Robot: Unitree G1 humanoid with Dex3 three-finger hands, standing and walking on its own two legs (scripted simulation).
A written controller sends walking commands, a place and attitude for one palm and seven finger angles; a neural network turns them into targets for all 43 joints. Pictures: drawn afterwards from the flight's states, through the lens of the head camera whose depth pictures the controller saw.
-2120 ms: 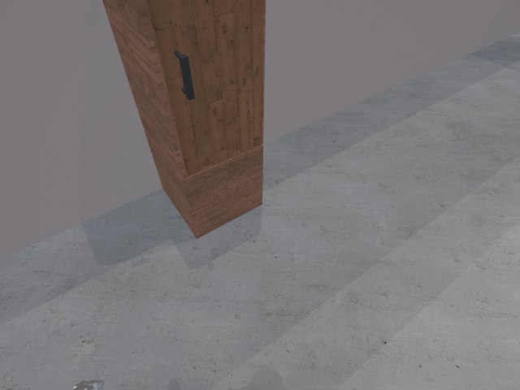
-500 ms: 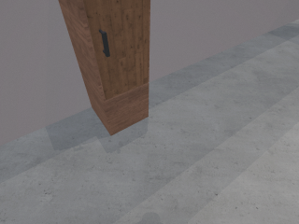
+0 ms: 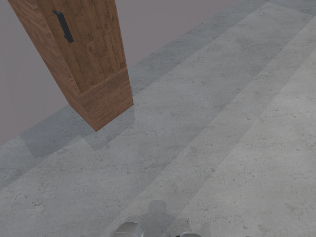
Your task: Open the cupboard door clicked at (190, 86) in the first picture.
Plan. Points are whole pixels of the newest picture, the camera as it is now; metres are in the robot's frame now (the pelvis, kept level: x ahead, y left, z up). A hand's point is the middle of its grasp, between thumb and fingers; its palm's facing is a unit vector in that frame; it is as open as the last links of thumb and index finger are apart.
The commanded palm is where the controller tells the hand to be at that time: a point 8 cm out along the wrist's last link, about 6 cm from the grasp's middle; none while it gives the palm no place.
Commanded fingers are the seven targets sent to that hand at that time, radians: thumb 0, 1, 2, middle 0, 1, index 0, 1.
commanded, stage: walk to a spot facing it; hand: left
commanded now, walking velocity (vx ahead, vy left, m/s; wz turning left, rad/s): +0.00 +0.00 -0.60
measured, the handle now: (63, 26) +0.85 +0.49 +0.05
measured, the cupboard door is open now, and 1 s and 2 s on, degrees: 0 0 0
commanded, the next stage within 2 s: turn to face it in 1.56 s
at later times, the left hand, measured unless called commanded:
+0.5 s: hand (100, 214) +0.18 +0.20 -0.15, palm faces -0.33 -0.92 -0.19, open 7.4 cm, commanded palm none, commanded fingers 0.00 0.90 0.90 -0.20 -0.30 -0.20 -0.30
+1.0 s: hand (159, 171) +0.33 +0.04 -0.16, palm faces -0.50 -0.84 -0.20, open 7.2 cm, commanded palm none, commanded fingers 0.00 0.90 0.90 -0.20 -0.30 -0.20 -0.30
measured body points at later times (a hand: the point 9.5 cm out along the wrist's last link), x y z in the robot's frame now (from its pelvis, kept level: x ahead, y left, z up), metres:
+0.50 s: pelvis +0.03 +0.02 +0.01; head +0.05 +0.04 +0.46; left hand +0.20 +0.24 -0.14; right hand -0.09 -0.20 -0.12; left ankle -0.03 +0.15 -0.73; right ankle +0.04 -0.15 -0.65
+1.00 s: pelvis +0.17 -0.10 +0.01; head +0.18 -0.08 +0.46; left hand +0.36 +0.08 -0.14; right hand +0.10 -0.33 -0.13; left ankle +0.32 -0.03 -0.69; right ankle +0.11 -0.18 -0.73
